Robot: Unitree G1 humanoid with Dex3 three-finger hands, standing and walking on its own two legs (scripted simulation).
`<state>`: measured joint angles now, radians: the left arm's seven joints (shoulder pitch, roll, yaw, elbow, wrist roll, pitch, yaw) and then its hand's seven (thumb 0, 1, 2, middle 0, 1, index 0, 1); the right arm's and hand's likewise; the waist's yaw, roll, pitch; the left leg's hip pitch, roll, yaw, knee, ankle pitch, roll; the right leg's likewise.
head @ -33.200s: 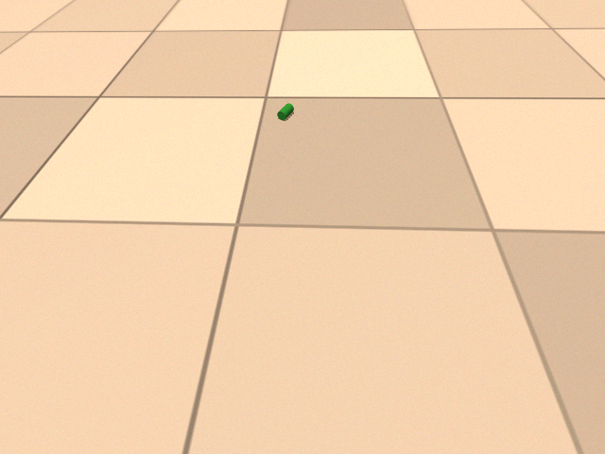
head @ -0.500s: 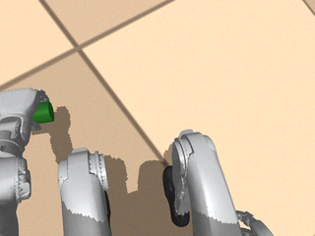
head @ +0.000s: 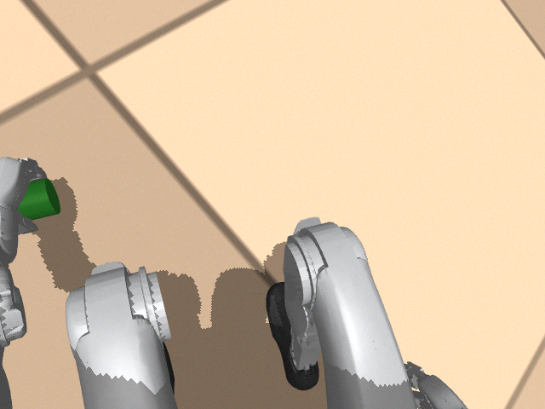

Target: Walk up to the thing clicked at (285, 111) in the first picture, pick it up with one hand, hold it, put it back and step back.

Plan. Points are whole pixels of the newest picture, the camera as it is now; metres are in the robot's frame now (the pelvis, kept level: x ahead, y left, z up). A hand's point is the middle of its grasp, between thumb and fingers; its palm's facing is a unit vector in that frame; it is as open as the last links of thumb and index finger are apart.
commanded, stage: rest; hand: left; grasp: from above
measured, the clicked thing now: (13, 205) +0.43 +0.31 -0.24
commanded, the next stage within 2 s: open in 0.94 s
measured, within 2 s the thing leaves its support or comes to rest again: rests again in 0.36 s
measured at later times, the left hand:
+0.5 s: hand (20, 207) +0.42 +0.31 -0.24, palm faces -0.44 -0.15 -0.89, open 8.5 cm
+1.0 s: hand (22, 208) +0.42 +0.30 -0.24, palm faces -0.44 -0.14 -0.89, open 8.5 cm
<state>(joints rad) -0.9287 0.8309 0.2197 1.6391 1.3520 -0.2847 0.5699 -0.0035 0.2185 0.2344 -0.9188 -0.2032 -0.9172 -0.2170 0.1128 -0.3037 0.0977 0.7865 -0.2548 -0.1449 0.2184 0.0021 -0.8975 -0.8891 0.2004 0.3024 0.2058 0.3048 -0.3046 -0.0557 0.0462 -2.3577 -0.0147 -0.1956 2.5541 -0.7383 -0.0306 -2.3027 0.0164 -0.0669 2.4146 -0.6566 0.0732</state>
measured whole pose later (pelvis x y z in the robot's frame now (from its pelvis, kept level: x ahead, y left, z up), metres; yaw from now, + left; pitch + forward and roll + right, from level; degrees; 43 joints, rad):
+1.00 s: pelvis -0.01 +0.01 -0.01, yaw -3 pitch +26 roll -14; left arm -0.97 0.95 0.16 1.80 1.35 -0.28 0.70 -0.01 0.21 0.24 -0.93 -0.21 -0.93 -0.22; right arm 0.06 -0.34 0.23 0.77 -0.32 -0.27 0.31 0.00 -0.90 -0.90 0.20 0.30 0.20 0.30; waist -0.36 -0.11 0.12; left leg -2.34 -0.01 -0.25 2.62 -0.75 -0.01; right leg -2.25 0.04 -0.11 2.42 -0.64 0.09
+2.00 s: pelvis -0.01 +0.01 +0.00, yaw -4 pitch +25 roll -14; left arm -0.98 0.98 0.15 1.78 1.32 -0.28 0.68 0.00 -0.36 0.89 -0.22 -0.84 -0.21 -0.86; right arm 0.06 -0.35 0.26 0.74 -0.31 -0.29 0.31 0.00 -0.89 -0.89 0.20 0.30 0.20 0.31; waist -0.37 -0.13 0.16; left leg -2.33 -0.01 -0.27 2.60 -0.74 -0.01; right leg -2.24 0.04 -0.13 2.39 -0.63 0.09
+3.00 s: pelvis -0.02 +0.00 +0.04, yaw +4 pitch +31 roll -7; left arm -0.93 0.77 0.03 1.47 1.28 -0.35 0.35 0.00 -0.38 0.92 -0.20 -0.90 -0.20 -0.91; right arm 0.14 -0.32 0.07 0.73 -0.14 -0.06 0.14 0.00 -0.90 -0.89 0.20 0.30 0.20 0.30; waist -0.22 -0.03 -0.06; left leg -2.27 -0.02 -0.14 2.38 -0.66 -0.03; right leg -2.22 -0.01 -0.04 2.28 -0.62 0.05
